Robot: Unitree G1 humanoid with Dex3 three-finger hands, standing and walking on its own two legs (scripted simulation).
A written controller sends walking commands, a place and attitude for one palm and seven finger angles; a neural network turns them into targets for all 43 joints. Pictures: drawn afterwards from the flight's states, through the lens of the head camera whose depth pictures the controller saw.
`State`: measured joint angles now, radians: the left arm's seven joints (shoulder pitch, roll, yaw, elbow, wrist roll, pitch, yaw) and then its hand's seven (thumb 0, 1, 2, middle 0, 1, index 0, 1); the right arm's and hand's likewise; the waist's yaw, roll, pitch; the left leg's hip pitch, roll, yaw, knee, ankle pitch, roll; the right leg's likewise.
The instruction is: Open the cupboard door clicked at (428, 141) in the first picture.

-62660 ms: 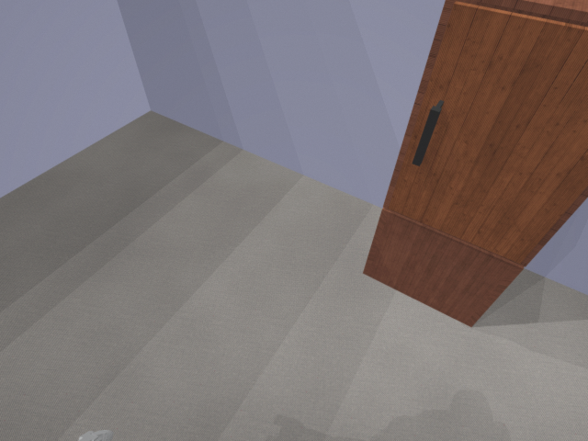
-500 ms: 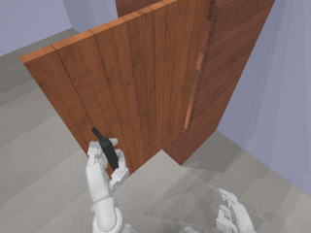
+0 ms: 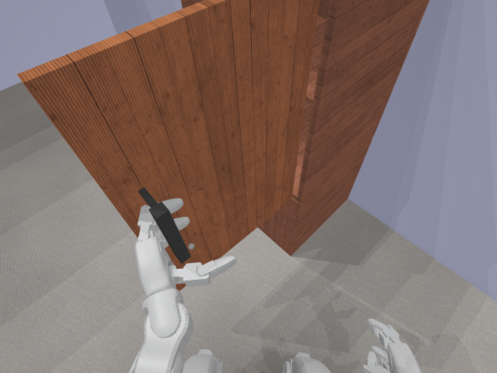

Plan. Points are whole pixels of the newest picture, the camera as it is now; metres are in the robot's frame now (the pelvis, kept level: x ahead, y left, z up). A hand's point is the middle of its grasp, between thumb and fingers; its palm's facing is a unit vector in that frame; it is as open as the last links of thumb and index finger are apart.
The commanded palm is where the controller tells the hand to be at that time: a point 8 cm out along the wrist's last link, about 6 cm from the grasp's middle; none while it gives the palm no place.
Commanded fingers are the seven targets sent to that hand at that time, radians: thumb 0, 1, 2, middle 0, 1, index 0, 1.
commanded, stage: open thumb and fingers to let go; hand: left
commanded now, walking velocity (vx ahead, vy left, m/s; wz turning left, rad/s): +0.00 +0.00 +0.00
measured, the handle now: (165, 227) +0.34 +0.15 +0.04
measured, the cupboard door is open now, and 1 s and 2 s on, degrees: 88 88 88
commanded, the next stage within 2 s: slide the hand sideways off the handle in 0.30 s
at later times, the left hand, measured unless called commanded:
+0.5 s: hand (186, 256) +0.29 +0.11 +0.04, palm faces +0.13 -0.99 -0.07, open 15.2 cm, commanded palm +0.26 +0.15 +0.04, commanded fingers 0.00 -0.50 0.30 -0.15 -0.30 -0.15 -0.30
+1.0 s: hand (162, 286) +0.24 +0.14 +0.04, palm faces -0.08 -1.00 -0.01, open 16.2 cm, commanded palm +0.22 +0.20 +0.04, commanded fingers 0.00 -0.50 0.30 -0.15 -0.30 -0.15 -0.30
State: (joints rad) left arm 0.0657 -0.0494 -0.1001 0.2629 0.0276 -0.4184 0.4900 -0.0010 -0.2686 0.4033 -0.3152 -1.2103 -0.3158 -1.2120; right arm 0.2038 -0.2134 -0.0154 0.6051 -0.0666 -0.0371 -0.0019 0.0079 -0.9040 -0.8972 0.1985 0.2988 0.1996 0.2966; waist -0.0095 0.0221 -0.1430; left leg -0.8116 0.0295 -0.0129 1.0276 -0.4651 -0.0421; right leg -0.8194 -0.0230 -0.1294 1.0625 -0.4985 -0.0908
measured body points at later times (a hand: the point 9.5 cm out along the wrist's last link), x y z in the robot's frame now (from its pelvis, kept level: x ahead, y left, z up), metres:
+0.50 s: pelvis -0.01 +0.03 +0.00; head +0.05 +0.02 +0.44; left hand +0.28 +0.16 +0.04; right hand +0.17 -0.19 -0.11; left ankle +0.02 +0.16 -0.67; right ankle +0.02 -0.06 -0.67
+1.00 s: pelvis +0.01 +0.05 -0.01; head +0.07 +0.05 +0.43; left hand +0.24 +0.19 +0.04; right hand +0.18 -0.17 -0.09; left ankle +0.02 +0.16 -0.67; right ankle +0.02 -0.06 -0.67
